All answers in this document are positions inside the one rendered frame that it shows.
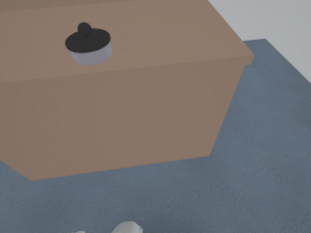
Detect pot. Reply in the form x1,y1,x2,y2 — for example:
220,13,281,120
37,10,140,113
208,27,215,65
70,42,113,65

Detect knob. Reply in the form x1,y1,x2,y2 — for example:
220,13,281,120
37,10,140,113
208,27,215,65
78,22,92,38

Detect left robot thigh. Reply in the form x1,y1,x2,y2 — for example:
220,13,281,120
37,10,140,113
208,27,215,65
112,221,143,233

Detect table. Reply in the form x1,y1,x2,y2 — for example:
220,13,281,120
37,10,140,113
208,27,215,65
0,0,255,181

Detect lid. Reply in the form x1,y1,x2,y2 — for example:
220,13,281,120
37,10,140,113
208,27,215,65
65,28,111,53

